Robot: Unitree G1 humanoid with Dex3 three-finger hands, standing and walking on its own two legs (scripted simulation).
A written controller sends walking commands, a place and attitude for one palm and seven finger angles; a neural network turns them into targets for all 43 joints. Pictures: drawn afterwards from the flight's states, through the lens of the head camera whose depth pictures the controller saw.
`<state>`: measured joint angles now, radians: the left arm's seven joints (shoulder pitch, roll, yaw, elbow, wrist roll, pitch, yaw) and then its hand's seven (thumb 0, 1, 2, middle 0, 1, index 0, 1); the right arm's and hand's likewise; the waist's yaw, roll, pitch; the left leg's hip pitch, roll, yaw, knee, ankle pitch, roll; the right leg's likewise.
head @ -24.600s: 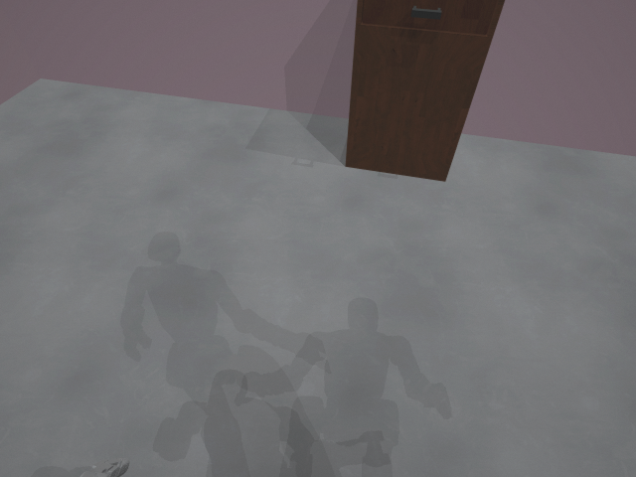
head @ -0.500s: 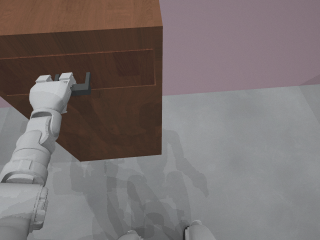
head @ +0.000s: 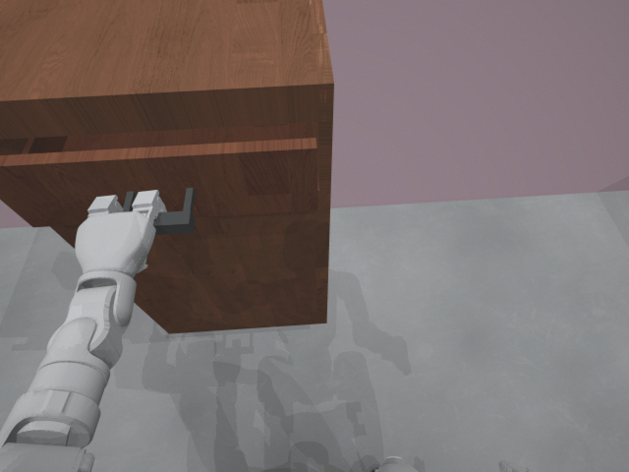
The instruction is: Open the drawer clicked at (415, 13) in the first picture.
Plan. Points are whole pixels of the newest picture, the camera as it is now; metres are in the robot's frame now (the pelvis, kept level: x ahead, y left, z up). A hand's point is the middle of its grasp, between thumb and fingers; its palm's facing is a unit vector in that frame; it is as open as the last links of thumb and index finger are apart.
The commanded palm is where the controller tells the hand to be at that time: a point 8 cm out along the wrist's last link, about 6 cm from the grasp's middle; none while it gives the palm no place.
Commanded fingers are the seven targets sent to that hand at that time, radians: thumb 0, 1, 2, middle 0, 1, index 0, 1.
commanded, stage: pull the drawer open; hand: left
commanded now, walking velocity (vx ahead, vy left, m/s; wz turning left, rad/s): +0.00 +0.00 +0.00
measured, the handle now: (157, 210) +0.45 +0.24 +0.02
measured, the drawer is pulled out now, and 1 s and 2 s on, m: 0.04 0.16 0.26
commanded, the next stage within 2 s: none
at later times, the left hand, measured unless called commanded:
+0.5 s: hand (128, 301) +0.32 +0.25 +0.00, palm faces -0.02 -0.02 -1.00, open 5.9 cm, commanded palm +0.29 +0.25 +0.05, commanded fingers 0.00 0.90 0.90 -0.40 -1.35 -0.40 -1.35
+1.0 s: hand (120, 343) +0.27 +0.25 +0.00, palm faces -0.02 -0.03 -1.00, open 5.9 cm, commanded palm +0.23 +0.25 +0.05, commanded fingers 0.00 0.90 0.90 -0.40 -1.35 -0.40 -1.35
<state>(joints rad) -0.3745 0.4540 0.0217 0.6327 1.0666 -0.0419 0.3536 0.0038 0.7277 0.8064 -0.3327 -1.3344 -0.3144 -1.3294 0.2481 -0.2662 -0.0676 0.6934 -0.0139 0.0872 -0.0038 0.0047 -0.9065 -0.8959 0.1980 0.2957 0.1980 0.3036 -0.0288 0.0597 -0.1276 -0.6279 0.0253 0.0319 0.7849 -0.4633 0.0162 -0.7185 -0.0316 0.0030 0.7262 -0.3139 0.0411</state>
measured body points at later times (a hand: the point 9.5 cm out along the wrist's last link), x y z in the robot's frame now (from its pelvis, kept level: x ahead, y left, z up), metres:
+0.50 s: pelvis +0.00 -0.01 +0.01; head +0.07 -0.03 +0.45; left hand +0.32 +0.25 +0.06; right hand +0.14 -0.27 -0.12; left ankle -0.06 +0.10 -0.71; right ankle +0.01 -0.15 -0.71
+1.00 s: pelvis -0.01 -0.02 +0.01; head +0.05 -0.04 +0.45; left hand +0.27 +0.25 +0.06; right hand +0.17 -0.27 -0.11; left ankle -0.06 +0.10 -0.71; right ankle +0.01 -0.15 -0.71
